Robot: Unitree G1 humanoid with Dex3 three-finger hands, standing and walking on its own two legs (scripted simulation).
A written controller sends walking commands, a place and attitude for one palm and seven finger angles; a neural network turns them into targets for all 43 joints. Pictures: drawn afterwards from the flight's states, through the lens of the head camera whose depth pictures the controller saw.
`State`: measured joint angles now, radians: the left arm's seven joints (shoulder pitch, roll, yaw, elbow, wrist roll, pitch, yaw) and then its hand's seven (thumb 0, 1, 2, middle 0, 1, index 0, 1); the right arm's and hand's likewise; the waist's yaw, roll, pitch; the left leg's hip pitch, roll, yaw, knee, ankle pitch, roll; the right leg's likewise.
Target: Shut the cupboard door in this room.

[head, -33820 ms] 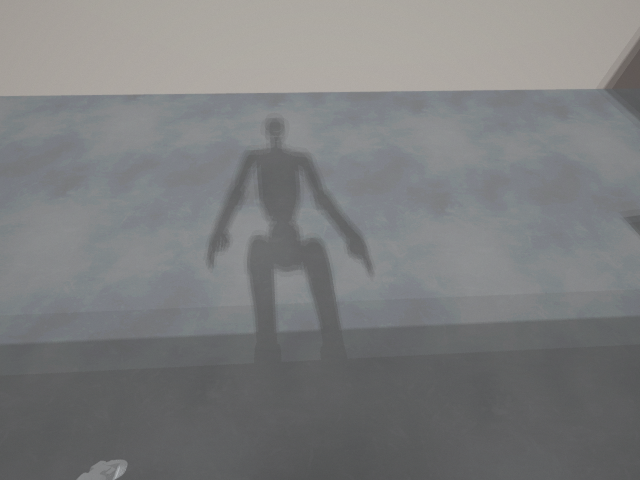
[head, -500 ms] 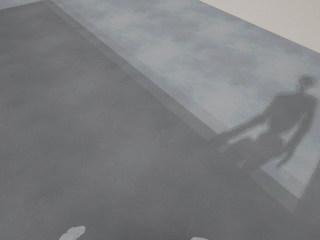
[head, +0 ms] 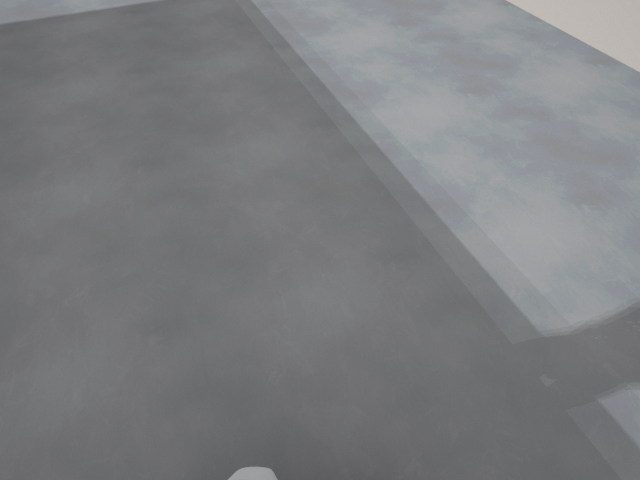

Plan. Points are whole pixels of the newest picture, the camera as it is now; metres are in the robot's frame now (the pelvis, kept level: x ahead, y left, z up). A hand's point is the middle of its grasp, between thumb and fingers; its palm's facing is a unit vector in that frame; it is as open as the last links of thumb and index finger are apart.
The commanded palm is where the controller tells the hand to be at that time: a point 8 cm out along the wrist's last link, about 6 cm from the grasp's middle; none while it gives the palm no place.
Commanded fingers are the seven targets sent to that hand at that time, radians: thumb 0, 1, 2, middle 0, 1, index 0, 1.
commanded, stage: turn or walk to find it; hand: left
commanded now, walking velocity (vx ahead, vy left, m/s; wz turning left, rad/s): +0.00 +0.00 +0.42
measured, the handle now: out of the picture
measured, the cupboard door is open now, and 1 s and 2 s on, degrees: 97 97 97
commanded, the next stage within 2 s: none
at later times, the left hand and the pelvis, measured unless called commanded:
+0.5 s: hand out of the picture +0.04 +0.23 -0.16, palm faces +0.22 -0.94 -0.25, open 7.4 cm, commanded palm none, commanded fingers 0.00 0.90 0.90 -0.20 -0.30 -0.20 -0.30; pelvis -0.01 +0.01 +0.00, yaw +12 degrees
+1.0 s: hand out of the picture -0.08 +0.20 -0.17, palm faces +0.46 -0.85 -0.25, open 7.3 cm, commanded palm none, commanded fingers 0.00 0.90 0.90 -0.20 -0.30 -0.20 -0.30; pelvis -0.02 +0.00 -0.01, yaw +26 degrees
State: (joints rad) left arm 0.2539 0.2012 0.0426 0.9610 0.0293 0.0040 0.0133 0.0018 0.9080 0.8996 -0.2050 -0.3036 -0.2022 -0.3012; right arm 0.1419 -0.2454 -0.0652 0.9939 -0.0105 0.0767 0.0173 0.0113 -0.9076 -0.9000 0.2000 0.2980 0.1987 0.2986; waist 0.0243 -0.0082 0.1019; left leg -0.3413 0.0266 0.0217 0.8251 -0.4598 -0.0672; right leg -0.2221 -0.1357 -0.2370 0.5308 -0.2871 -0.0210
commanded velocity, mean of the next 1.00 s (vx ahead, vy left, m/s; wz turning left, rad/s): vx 0.00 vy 0.00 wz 0.42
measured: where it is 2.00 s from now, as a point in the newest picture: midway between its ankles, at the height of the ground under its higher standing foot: outside the picture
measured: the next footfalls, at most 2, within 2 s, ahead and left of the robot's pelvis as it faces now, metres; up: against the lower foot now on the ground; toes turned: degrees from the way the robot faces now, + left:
left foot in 0.08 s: +0.02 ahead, +0.14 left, +0.00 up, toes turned +7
right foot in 0.56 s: +0.05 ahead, -0.10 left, +0.00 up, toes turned +10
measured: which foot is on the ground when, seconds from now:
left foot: up 0.00-0.06, down 0.08-0.56, up 0.58-1.00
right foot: down 0.00-0.08, up 0.10-0.54, down 0.56-1.00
